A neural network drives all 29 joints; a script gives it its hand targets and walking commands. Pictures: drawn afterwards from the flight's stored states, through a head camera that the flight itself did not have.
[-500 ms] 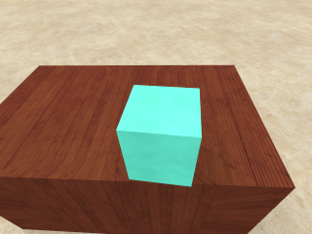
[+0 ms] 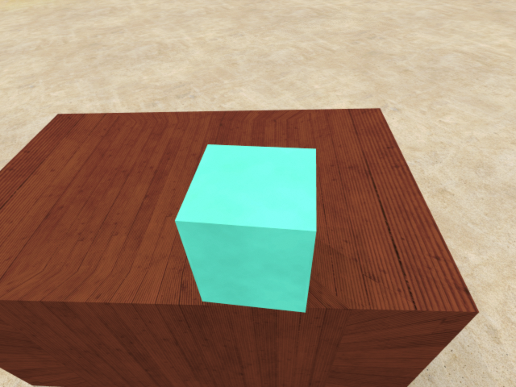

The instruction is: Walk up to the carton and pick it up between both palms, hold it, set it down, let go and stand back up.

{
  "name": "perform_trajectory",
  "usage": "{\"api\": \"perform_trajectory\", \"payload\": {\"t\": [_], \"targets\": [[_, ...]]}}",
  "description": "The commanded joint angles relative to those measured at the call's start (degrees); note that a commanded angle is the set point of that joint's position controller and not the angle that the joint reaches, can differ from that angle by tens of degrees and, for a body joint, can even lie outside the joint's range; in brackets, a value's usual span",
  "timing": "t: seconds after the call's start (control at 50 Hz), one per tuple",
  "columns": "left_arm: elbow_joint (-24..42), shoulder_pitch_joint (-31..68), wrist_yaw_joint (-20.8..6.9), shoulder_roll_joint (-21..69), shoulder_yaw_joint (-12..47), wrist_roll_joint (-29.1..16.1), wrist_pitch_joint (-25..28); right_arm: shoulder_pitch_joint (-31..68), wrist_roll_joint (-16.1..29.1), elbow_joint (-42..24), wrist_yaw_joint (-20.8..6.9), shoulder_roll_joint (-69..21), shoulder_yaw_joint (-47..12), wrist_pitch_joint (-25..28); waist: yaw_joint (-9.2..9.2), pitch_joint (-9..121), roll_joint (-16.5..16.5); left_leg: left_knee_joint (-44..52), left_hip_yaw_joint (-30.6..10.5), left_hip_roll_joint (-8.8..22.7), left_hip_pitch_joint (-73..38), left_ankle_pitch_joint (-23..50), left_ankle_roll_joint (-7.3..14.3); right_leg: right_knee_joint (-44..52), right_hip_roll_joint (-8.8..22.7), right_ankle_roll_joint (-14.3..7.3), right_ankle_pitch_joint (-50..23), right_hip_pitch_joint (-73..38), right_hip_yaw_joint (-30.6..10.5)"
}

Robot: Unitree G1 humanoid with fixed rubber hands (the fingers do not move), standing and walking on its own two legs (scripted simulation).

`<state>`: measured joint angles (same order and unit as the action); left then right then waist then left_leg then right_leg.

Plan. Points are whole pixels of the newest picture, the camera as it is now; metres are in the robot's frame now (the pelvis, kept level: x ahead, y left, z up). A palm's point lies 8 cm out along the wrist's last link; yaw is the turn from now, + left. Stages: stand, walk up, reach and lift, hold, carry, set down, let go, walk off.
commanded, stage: stand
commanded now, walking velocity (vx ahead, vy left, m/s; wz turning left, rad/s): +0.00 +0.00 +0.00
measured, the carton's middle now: (256, 228) +0.43 +0.02 +0.01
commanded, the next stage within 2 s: none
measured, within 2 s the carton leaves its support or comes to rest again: neither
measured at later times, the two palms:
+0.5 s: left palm out of the picture +0.03 +0.24 -0.12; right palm out of the picture +0.03 -0.26 -0.13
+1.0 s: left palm out of the picture +0.03 +0.23 -0.13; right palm out of the picture +0.04 -0.25 -0.13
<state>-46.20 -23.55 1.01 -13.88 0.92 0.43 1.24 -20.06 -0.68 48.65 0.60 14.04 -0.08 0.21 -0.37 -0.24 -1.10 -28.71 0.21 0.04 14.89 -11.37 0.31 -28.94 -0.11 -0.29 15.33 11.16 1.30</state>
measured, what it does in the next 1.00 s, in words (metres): stands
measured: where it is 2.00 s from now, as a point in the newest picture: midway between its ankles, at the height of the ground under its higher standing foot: outside the picture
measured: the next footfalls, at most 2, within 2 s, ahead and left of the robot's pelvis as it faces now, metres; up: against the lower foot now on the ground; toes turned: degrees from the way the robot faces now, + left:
none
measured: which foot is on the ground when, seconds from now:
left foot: down 0.00-1.00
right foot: down 0.00-1.00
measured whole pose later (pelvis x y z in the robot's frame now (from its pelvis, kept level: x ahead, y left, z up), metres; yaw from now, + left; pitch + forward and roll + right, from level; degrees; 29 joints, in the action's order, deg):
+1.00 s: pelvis +0.02 -0.01 +0.00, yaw +1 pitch -2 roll +0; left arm -53.7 -20.4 1.9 -12.2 0.6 -0.1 0.5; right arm -19.0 -0.2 55.9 2.4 12.1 -1.0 0.3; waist 0.1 -1.8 -0.7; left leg -25.8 -1.0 0.5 12.1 -11.5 -0.6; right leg -24.6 -0.8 -1.0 15.1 7.4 2.4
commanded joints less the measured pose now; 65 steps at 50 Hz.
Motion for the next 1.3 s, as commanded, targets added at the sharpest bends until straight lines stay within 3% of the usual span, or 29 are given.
{"api": "perform_trajectory", "payload": {"t": [0.0,0.06,0.24,0.44,0.72,1.28], "targets": [[2.8,-2.4,0.4,-7.9,-2.4,-0.1,0.9,-1.9,0.1,-2.7,0.5,7.0,1.6,1.0,0.15,-5.3,0.5,6.4,-6.7,4.9,0.5,-2.6,0.5,8.2,5.4,-0.8,1.1,5.5,-6.7],[2.4,-1.9,0.5,-8.0,-2.5,-0.2,0.8,-2.3,0.1,-2.2,0.6,7.0,1.6,1.0,0.33,-4.7,1.6,6.4,-6.8,5.0,-0.3,-1.6,0.4,8.2,5.4,-0.9,0.5,5.0,-6.5],[0.9,-1.0,0.6,-7.4,-2.4,-0.2,0.5,-2.5,0.1,-0.4,1.0,6.8,1.3,1.0,0.6,-3.9,0.1,6.4,-6.5,5.1,-0.8,0.6,0.4,8.8,5.5,-1.1,-1.3,3.0,-6.6],[-1.0,0.1,0.8,-6.8,-2.2,-0.5,0.3,-3.0,0.3,1.3,1.4,6.2,1.0,0.8,0.31,-4.3,1.5,6.4,-6.6,5.3,-1.9,2.6,0.1,9.8,5.5,-1.1,-1.9,2.5,-6.0],[-3.3,0.1,1.1,-6.3,-2.1,-0.5,0.2,-2.6,0.4,3.7,1.8,5.3,0.7,0.7,0.33,-4.3,0.5,6.6,-6.4,5.4,-2.5,5.2,-0.1,10.2,5.8,-0.8,-4.7,1.0,-5.5],[-7.8,-0.4,1.5,-3.9,-1.9,-0.6,-0.1,-2.3,0.7,7.2,2.4,3.8,0.5,0.8,0.54,-4.7,0.8,8.1,-6.3,5.4,-2.7,5.1,-0.2,10.5,5.8,-0.5,-5.0,0.1,-4.9]]}}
